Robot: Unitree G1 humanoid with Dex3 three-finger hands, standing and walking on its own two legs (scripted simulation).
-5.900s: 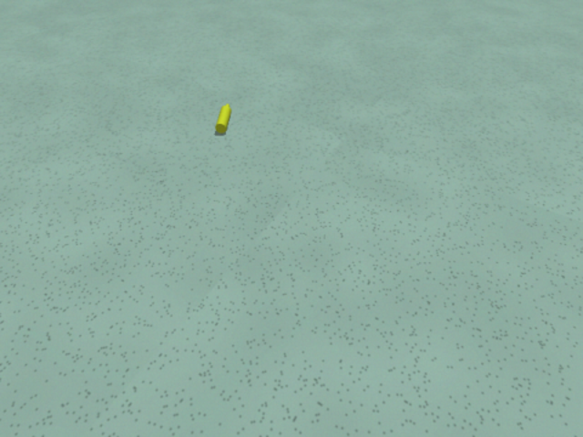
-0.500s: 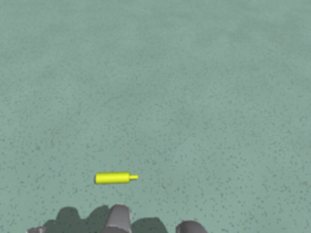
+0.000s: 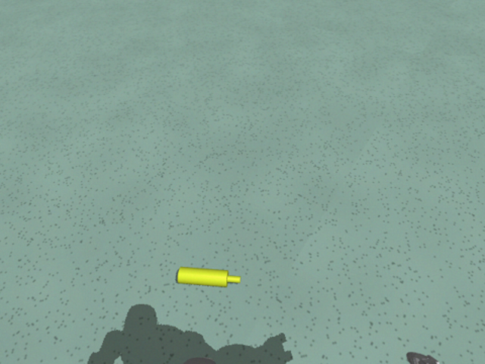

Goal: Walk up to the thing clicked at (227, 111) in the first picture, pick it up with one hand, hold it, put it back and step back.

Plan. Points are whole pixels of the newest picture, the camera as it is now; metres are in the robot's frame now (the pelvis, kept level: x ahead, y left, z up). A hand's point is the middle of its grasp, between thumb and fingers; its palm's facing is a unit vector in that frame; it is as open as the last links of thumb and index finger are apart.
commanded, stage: walk up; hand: left
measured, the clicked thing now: (209, 277) +0.51 +0.19 -0.72
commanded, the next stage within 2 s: stand in 1.24 s
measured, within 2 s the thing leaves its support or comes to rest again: neither
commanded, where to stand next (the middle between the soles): +0.12 +0.04 m, yaw +0 degrees
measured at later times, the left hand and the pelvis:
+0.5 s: hand out of the picture +0.10 +0.28 -0.13, palm faces +0.00 -0.93 -0.36, open 7.4 cm; pelvis +0.01 +0.02 +0.03, yaw +1 degrees
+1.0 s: hand out of the picture +0.09 +0.27 -0.13, palm faces +0.03 -0.94 -0.35, open 7.4 cm; pelvis +0.03 +0.01 +0.03, yaw +2 degrees
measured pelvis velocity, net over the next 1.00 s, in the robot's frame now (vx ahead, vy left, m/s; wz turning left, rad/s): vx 0.03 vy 0.01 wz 0.03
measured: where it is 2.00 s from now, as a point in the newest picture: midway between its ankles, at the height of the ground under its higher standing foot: outside the picture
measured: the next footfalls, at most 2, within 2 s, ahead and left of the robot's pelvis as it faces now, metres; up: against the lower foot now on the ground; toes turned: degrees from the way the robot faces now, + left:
none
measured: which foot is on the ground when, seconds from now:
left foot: down 0.00-1.00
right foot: down 0.00-1.00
